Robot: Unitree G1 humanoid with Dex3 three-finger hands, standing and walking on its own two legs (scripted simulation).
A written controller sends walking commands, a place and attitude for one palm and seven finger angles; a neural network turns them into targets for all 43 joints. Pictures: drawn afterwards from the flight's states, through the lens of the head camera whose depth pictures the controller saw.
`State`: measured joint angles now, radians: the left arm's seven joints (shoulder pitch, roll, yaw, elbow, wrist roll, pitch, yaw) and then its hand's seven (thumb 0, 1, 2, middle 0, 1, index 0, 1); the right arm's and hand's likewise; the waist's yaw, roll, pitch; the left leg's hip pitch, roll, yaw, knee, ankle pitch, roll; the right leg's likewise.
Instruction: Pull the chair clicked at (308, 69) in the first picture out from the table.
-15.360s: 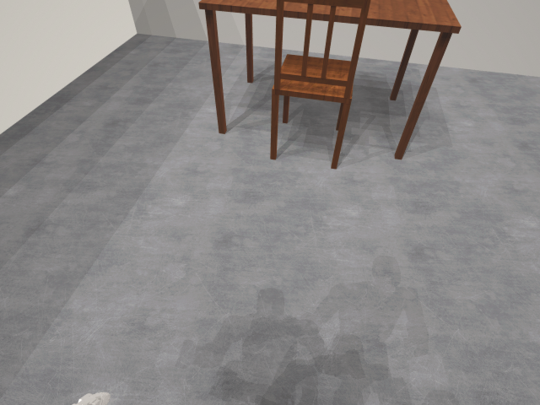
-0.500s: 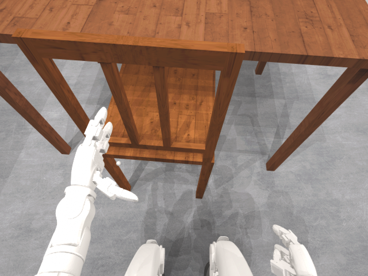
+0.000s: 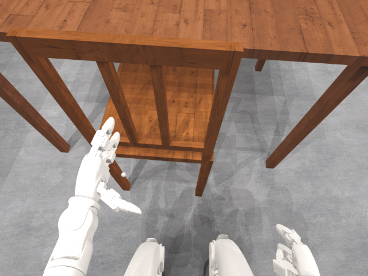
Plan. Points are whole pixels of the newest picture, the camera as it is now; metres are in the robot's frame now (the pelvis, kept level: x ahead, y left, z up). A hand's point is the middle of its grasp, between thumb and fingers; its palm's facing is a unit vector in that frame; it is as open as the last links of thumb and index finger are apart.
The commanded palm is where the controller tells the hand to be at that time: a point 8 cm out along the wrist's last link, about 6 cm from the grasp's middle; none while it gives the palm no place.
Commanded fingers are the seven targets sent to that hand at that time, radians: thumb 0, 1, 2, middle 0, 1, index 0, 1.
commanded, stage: aim the fingers beside a spindle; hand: left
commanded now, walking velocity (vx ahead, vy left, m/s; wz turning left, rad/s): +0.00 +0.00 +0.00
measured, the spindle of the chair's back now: (122, 109) +0.48 +0.16 +0.03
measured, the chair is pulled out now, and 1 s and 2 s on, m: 0.00 0.00 0.00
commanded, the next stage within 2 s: push the fingers through the gap in 1.80 s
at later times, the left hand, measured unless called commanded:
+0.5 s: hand (116, 164) +0.34 +0.15 +0.02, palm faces -0.06 -1.00 -0.06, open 16.9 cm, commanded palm +0.31 +0.19 +0.02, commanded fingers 0.00 -0.50 0.30 -0.06 -0.08 -0.06 -0.08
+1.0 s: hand (122, 170) +0.32 +0.13 +0.03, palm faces -0.14 -0.99 -0.02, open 16.9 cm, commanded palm +0.32 +0.20 +0.02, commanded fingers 0.00 -0.50 0.30 -0.06 -0.08 -0.06 -0.08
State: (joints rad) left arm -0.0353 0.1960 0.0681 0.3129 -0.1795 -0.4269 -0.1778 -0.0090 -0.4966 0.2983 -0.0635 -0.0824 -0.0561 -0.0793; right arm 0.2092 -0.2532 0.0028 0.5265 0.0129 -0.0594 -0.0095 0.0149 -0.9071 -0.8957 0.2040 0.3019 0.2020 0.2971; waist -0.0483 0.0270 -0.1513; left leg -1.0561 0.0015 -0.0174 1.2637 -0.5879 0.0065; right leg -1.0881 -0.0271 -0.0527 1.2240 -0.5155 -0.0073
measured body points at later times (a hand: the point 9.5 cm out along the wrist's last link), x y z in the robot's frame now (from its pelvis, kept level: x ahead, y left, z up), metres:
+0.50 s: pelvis +0.00 +0.00 +0.00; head +0.11 +0.01 +0.43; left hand +0.34 +0.20 +0.02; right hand +0.16 -0.24 -0.11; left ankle +0.00 +0.11 -0.63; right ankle +0.03 -0.12 -0.63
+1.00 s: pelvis +0.00 +0.00 +0.00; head +0.12 +0.01 +0.44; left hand +0.33 +0.19 +0.03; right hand +0.16 -0.24 -0.10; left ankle +0.00 +0.11 -0.63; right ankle +0.03 -0.12 -0.63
